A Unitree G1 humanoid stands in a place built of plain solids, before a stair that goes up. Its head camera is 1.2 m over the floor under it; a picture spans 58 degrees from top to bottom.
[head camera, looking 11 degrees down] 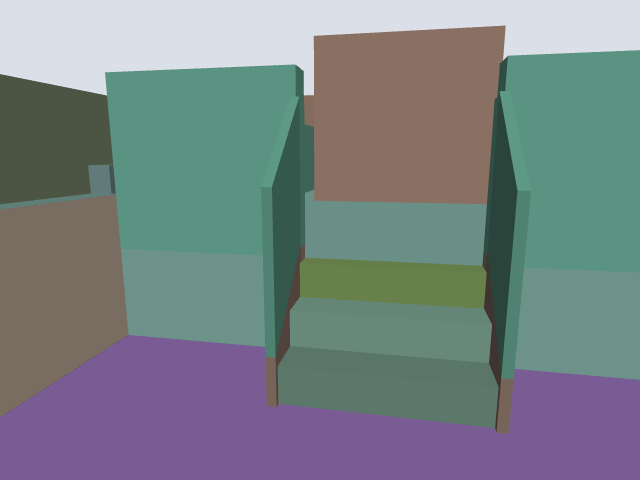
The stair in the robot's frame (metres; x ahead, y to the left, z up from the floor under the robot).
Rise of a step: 0.20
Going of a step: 0.23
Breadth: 1.01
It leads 11 degrees to the right of straight ahead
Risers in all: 3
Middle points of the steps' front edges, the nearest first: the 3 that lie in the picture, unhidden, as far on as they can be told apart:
1.84 -0.29 0.20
2.07 -0.34 0.40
2.30 -0.38 0.60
